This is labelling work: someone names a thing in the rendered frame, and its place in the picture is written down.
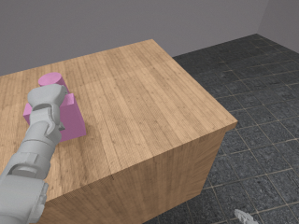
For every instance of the robot left upper arm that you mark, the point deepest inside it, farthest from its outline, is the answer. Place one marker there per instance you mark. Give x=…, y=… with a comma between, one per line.
x=22, y=199

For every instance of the left robot forearm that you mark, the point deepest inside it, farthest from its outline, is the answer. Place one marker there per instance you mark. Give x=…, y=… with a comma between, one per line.
x=37, y=147

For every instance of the table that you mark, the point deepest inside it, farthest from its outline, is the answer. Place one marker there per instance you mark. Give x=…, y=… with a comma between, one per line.
x=152, y=135

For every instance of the robot left hand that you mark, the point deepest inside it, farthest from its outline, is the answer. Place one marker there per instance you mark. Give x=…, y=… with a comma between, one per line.
x=54, y=93

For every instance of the robot right hand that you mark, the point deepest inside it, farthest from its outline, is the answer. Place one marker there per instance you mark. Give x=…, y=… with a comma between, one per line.
x=245, y=218

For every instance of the sponge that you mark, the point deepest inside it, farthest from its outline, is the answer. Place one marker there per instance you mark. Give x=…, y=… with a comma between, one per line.
x=70, y=116

